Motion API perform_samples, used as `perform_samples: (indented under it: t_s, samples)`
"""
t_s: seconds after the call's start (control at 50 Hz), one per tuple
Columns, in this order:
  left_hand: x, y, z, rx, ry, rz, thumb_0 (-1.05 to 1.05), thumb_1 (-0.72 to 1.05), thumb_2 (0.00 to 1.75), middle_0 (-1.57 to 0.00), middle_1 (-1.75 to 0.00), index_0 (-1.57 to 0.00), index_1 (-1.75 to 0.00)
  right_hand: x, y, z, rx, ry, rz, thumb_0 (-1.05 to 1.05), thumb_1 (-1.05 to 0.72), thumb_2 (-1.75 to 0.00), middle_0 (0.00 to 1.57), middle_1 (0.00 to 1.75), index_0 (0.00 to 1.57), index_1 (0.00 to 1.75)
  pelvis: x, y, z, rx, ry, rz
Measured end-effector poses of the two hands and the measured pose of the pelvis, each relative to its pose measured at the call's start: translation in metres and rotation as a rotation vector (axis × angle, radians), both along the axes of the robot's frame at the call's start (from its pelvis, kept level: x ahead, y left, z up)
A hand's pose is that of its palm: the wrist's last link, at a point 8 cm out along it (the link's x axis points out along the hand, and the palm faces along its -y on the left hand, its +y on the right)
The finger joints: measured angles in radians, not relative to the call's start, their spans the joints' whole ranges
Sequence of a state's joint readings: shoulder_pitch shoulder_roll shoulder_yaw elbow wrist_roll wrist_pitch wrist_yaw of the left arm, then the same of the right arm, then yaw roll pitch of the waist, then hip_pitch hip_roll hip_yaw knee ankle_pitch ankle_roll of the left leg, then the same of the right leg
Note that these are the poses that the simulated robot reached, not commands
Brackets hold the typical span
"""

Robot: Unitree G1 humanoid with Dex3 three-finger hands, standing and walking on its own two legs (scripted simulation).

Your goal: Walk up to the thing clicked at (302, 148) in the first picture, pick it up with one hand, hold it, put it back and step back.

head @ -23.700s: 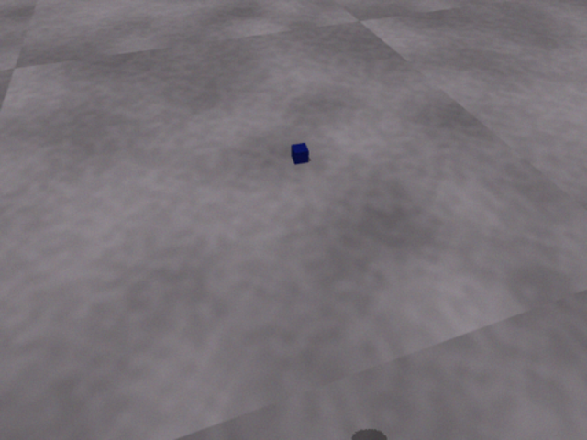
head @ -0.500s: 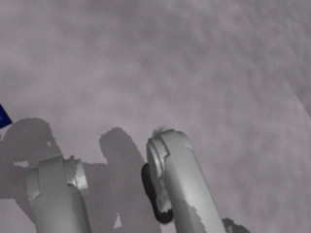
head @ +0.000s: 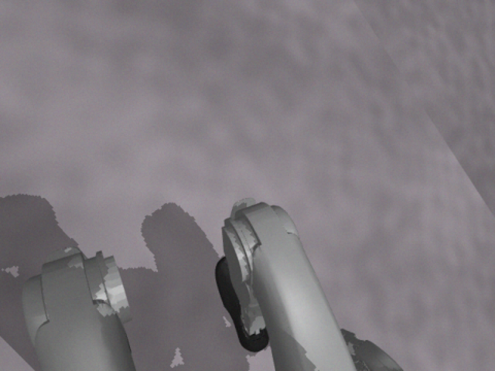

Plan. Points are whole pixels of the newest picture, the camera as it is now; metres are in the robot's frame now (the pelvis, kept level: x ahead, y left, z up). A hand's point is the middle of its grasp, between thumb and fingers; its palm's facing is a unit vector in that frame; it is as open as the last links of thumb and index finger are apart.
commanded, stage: rest palm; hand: left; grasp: from above
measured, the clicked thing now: out of the picture +0.43 +0.33 -0.27
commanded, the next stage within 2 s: close in 0.56 s
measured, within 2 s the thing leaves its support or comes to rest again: neither
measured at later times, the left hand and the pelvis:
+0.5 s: hand out of the picture +0.42 +0.32 -0.24, palm faces -0.37 -0.26 -0.89, open 14.3 cm; pelvis +0.00 +0.00 +0.00, yaw -2 degrees
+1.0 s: hand out of the picture +0.42 +0.33 -0.25, palm faces -0.37 -0.27 -0.89, open 13.2 cm; pelvis +0.00 +0.01 +0.00, yaw -3 degrees
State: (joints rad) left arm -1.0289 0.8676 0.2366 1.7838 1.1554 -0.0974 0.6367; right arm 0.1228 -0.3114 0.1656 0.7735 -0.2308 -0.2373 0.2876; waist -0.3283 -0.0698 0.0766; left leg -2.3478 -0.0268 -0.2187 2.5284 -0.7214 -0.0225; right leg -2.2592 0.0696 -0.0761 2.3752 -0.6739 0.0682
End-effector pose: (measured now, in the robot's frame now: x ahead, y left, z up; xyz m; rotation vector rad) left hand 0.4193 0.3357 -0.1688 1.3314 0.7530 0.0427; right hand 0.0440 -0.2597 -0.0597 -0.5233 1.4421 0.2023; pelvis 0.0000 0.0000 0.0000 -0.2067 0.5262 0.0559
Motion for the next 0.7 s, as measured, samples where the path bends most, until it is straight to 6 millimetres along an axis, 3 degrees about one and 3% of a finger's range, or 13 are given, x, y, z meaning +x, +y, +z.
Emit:
perform_samples:
  t_s: [0.24,0.4,0.7]
  samples:
    - [0.006,-0.008,-0.010,-0.022,-0.024,-0.058,0.00,-0.58,1.03,-0.10,-0.94,-0.08,-0.97,-0.018,0.006,0.013,-0.007,0.045,0.013,0.00,-0.90,-0.90,0.20,0.30,0.20,0.30,0.000,0.004,-0.001,-0.023,-0.016,-0.008]
    - [0.009,-0.013,-0.013,-0.004,-0.037,-0.046,0.00,-0.57,1.02,-0.11,-0.94,-0.08,-0.96,-0.017,0.010,0.013,0.028,0.030,0.035,0.00,-0.90,-0.90,0.20,0.30,0.20,0.30,-0.001,0.005,-0.002,-0.027,-0.026,-0.014]
    - [0.000,-0.005,-0.020,-0.008,-0.023,-0.002,0.00,-0.52,0.98,-0.13,-0.94,-0.12,-0.95,-0.016,0.010,0.011,0.051,0.030,0.056,0.00,-0.91,-0.90,0.20,0.30,0.20,0.30,-0.003,0.003,-0.003,-0.029,-0.040,-0.021]
